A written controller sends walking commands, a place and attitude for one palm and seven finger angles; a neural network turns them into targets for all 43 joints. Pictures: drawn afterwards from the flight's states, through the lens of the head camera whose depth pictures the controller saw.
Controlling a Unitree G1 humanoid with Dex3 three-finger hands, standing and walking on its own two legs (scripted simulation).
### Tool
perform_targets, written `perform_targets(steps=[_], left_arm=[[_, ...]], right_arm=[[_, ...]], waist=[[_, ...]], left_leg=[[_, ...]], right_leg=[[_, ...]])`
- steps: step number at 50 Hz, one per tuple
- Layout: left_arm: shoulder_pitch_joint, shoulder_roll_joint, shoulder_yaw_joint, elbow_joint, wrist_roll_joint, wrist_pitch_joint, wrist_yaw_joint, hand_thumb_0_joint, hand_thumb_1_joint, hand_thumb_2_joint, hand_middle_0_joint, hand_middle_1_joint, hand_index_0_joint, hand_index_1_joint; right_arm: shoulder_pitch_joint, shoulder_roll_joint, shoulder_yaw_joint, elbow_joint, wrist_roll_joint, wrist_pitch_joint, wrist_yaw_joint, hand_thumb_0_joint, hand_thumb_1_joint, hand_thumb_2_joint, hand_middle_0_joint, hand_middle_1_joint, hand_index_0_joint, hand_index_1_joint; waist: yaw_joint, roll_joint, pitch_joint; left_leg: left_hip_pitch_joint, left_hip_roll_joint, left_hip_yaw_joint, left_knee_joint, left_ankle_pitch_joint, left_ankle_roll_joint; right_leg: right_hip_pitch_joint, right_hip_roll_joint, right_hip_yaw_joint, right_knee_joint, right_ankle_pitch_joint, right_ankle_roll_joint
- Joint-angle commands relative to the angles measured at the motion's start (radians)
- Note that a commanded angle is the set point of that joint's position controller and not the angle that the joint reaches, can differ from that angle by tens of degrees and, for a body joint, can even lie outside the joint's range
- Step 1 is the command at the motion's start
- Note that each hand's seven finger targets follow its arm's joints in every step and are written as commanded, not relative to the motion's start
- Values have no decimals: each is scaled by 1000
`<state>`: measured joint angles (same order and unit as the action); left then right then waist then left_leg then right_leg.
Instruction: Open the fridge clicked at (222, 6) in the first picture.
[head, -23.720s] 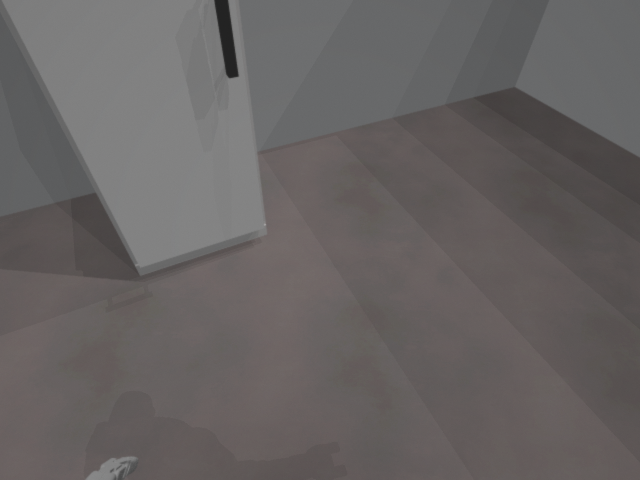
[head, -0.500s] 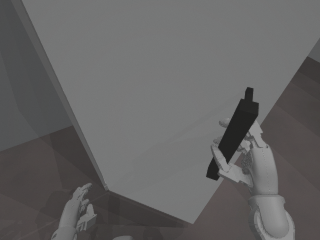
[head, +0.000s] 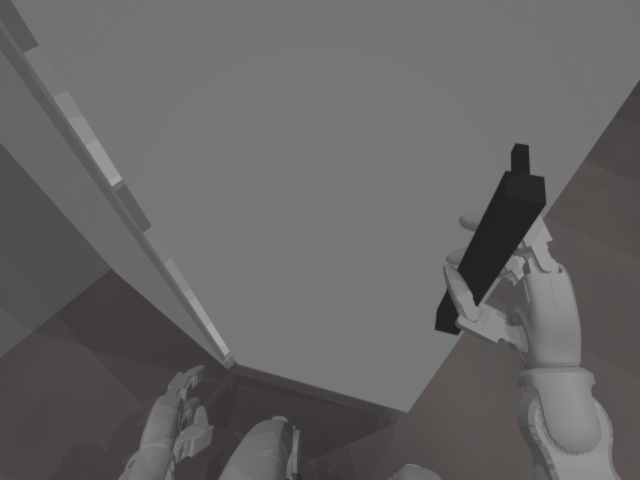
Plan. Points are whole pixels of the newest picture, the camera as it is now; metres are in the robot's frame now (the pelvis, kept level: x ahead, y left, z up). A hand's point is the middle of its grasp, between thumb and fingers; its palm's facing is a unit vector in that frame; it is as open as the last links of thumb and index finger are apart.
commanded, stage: walk backward, drawing the door open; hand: right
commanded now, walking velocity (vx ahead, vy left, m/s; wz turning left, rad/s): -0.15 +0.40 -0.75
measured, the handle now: (477, 254) +0.32 -0.13 +0.14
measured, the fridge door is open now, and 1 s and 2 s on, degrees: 68 73 75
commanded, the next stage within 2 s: stop walking and hold the door back in 0.10 s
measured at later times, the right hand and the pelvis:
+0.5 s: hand (419, 387) +0.19 -0.06 +0.14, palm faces +0.35 +0.92 -0.19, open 6.9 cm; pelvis -0.07 +0.15 +0.01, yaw -19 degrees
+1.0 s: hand (445, 320) +0.25 -0.09 +0.15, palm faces +0.35 +0.92 -0.17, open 6.5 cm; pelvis -0.13 +0.15 +0.01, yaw -17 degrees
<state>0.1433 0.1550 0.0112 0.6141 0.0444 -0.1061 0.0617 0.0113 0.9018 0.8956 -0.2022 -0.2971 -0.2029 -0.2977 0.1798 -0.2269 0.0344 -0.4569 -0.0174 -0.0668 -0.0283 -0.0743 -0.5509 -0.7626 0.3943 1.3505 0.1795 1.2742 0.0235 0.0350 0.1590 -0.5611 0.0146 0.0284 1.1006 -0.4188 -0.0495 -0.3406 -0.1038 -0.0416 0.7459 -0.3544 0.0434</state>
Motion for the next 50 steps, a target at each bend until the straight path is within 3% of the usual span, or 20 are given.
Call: perform_targets(steps=[1,4,6,7,10,16,17,19,20,26,27,29,31,33,37,43,44,46,47,50], left_arm=[[-136,179,67,-142,-15,-55,-5,0,900,900,-200,-300,-200,-300],[-103,148,57,-148,-52,-58,-9,0,900,900,-200,-300,-200,-300],[-135,80,46,-151,-63,-59,-1,0,900,900,-200,-300,-200,-300],[-148,80,39,-138,-50,-73,13,0,900,900,-200,-300,-200,-300],[-128,98,49,-121,-48,-43,10,0,900,900,-200,-300,-200,-300],[-89,133,1,-111,-44,-9,49,0,900,900,-200,-300,-200,-300],[-83,151,0,-113,-47,1,51,0,900,900,-200,-300,-200,-300],[-124,196,-8,-147,-51,33,53,0,900,900,-200,-300,-200,-300],[-119,155,-20,-125,-55,48,49,0,900,900,-200,-300,-200,-300],[-87,177,-7,-100,-71,83,50,0,900,900,-200,-300,-200,-300],[-84,173,-3,-95,-72,87,48,0,900,900,-200,-300,-200,-300],[-113,175,14,-103,-60,88,43,0,900,900,-200,-300,-200,-300],[-59,199,21,-21,-32,78,33,0,900,900,-200,-300,-200,-300],[-80,181,20,-34,-58,72,35,0,900,900,-200,-300,-200,-300],[-61,192,28,-4,-62,73,43,0,900,900,-200,-300,-200,-300],[-4,181,23,5,-65,33,58,0,900,900,-200,-300,-200,-300],[7,197,31,-1,-69,22,62,0,900,900,-200,-300,-200,-300],[14,255,49,-26,-64,33,57,0,900,900,-200,-300,-200,-300],[19,222,41,-46,-71,37,50,0,900,900,-200,-300,-200,-300],[-12,221,28,-45,-77,39,33,0,900,900,-200,-300,-200,-300]], right_arm=[[-93,-27,-49,-281,7,-89,-14,0,-900,-900,450,1400,450,1400],[-115,-36,-64,-284,15,-67,-44,0,-900,-900,450,1400,450,1400],[-154,-123,-133,-334,9,-53,-66,0,-900,-900,450,1400,450,1400],[-180,-153,-174,-350,10,-65,-72,0,-900,-900,450,1400,450,1400],[-104,-137,-173,-331,32,-66,-53,0,-900,-900,450,1400,450,1400],[-416,-96,-138,46,56,-18,-94,0,-900,-900,450,1400,450,1400],[-482,-82,-108,74,60,-21,-94,0,-900,-900,450,1400,450,1400],[-623,-58,-41,118,58,-37,-108,0,-900,-900,450,1400,450,1400],[-655,-54,-31,197,46,-29,-115,0,-900,-900,450,1400,450,1400],[-885,-139,-109,539,47,1,-116,0,-900,-900,450,1400,450,1400],[-934,-140,-104,583,46,3,-112,0,-900,-900,450,1400,450,1400],[-946,-233,-174,678,60,14,-107,0,-900,-900,450,1400,450,1400],[-1032,-313,-233,677,55,-11,-87,0,-900,-900,450,1400,450,1400],[-1138,-281,-214,758,63,-32,-85,0,-900,-900,450,1400,450,1400],[-1159,-339,-277,891,65,-71,-85,0,-900,-900,450,1400,450,1400],[-1256,-264,-248,908,64,-104,-69,0,-900,-900,450,1400,450,1400],[-1250,-230,-228,912,72,-113,-59,0,-900,-900,450,1400,450,1400],[-1262,-201,-220,894,70,-122,-55,0,-900,-900,450,1400,450,1400],[-1276,-166,-180,843,70,-114,-51,0,-900,-900,450,1400,450,1400],[-1196,-180,-193,859,56,-110,-40,0,-900,-900,450,1400,450,1400]], waist=[[-31,-330,-254],[-34,-192,-338],[-49,297,-391],[-63,267,-371],[-17,163,-315],[-11,133,-373],[-2,56,-359],[-25,-387,-289],[-17,-348,-262],[-57,-132,-255],[-62,-44,-247],[-82,365,-141],[-30,76,-273],[-30,205,-295],[-46,196,-367],[-27,229,-429],[-8,95,-409],[-24,-280,-372],[-18,-201,-344],[-36,-210,-346]], left_leg=[[188,48,-99,-242,29,-8],[478,8,42,-609,115,25],[387,297,-278,-831,7,186],[352,359,-264,-816,155,243],[336,295,-29,-681,293,217],[279,322,-98,-625,252,127],[209,272,-68,-526,147,83],[-3,73,47,-160,-120,-11],[27,62,-28,-25,-104,2],[435,13,66,-408,-15,15],[473,46,8,-578,-52,45],[272,423,-718,-1002,-444,193],[200,383,-546,-916,-283,189],[370,325,-440,-843,-293,150],[468,291,-298,-794,-118,135],[324,175,-112,-722,-142,102],[260,127,-60,-598,-102,76],[7,-19,96,-244,-49,12],[-25,-3,34,-166,-79,25],[188,39,20,-393,3,34]], right_leg=[[32,-254,291,-338,355,-130],[-85,-68,103,-213,-165,-51],[-166,120,-46,358,-290,6],[-194,86,-3,547,-321,-12],[-149,28,-74,408,-262,-2],[117,78,-32,-121,-96,-58],[190,46,42,-290,-82,-88],[241,-280,446,-463,123,-228],[145,-294,485,-487,117,-273],[-158,-79,123,-342,-309,-146],[-198,-11,61,-183,-324,-109],[-338,145,71,413,-208,-28],[-185,101,133,536,-27,7],[-307,94,122,487,-19,-6],[-224,105,35,270,-61,-14],[233,154,-159,-278,-49,-50],[303,111,-104,-327,-38,-65],[390,-231,336,-462,6,-203],[383,-283,384,-478,227,-256],[213,-231,156,-332,352,-213]])
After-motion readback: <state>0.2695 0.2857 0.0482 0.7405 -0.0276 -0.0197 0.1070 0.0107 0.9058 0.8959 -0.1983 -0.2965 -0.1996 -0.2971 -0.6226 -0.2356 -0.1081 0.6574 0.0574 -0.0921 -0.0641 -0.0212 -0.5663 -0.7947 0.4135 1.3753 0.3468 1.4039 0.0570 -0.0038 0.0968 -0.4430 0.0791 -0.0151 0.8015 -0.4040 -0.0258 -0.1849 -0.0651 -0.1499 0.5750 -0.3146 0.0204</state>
